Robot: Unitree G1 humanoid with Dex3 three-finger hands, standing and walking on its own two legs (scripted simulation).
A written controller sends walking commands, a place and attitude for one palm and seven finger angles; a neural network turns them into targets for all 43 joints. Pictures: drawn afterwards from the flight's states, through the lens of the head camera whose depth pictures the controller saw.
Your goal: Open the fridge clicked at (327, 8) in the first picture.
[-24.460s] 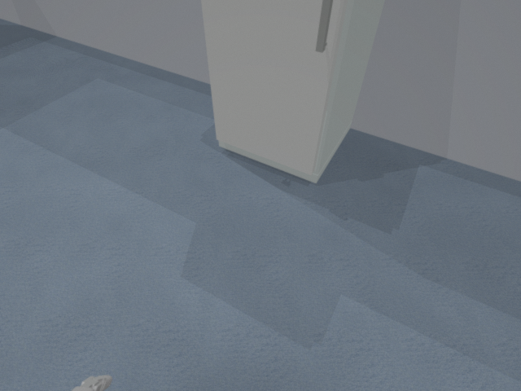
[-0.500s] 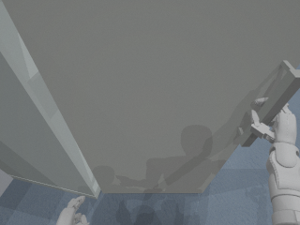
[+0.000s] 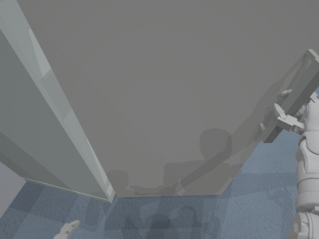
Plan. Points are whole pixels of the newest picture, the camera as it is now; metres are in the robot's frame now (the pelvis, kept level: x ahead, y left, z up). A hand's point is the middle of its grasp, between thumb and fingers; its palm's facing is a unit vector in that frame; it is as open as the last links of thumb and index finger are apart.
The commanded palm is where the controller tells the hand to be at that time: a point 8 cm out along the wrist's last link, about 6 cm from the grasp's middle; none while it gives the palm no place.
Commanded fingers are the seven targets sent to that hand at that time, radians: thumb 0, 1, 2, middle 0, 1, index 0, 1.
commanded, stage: loosen the grip on the handle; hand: right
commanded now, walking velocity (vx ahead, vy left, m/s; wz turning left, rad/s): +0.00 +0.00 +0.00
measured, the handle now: (285, 102) +0.44 -0.29 +0.12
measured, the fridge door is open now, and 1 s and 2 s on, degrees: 75 74 74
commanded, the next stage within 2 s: slip the hand off the handle in 0.50 s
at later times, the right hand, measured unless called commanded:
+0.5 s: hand (292, 117) +0.41 -0.31 +0.10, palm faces +0.39 +0.90 -0.22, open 14.1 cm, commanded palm +0.36 -0.33 +0.11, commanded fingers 0.00 0.55 -0.20 0.25 1.15 0.25 1.15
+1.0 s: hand (316, 121) +0.40 -0.36 +0.10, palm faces +0.41 +0.88 -0.23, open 14.7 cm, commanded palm +0.37 -0.39 +0.11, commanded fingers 0.00 0.55 -0.20 0.25 1.15 0.25 1.15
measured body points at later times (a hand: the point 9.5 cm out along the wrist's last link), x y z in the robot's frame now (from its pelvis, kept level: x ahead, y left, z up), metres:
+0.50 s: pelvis +0.04 -0.01 -0.01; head +0.08 -0.01 +0.44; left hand +0.16 +0.25 -0.12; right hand +0.38 -0.35 +0.11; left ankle +0.02 +0.11 -0.74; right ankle +0.07 -0.12 -0.74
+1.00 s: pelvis +0.05 -0.01 -0.02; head +0.09 -0.02 +0.43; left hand +0.16 +0.26 -0.12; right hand +0.37 -0.41 +0.11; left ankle +0.02 +0.11 -0.74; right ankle +0.07 -0.12 -0.74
